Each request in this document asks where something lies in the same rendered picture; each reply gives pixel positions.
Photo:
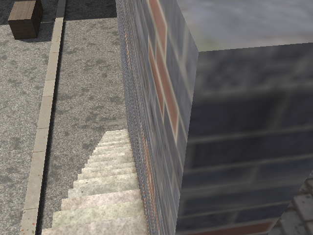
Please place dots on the stairs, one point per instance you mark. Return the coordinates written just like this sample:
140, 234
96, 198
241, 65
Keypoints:
106, 197

